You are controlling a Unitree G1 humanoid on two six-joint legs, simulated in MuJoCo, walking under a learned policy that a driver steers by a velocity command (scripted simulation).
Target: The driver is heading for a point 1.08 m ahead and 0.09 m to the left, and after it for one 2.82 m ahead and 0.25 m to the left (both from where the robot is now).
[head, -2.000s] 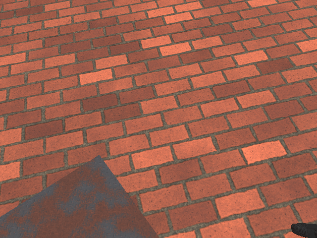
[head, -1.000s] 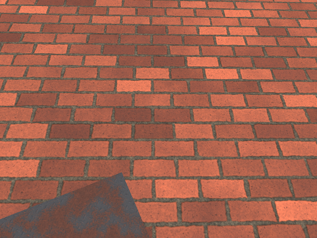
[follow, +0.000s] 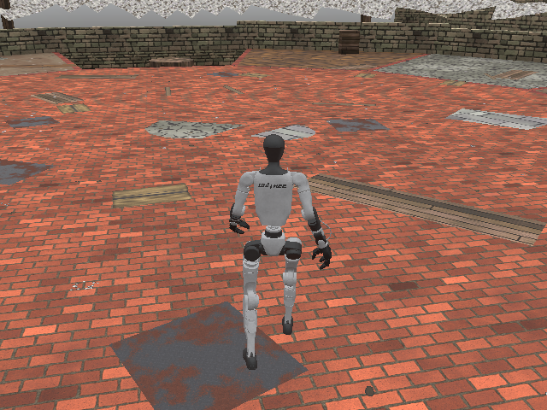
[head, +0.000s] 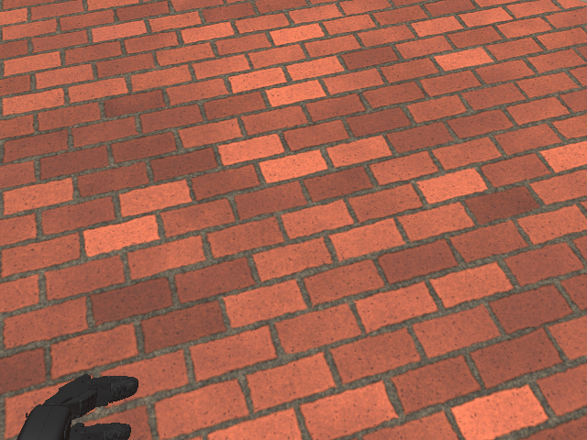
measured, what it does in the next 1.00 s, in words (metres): walks ahead: left foot, then left foot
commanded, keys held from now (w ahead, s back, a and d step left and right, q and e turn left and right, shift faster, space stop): e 0.22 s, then no key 0.04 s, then q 0.74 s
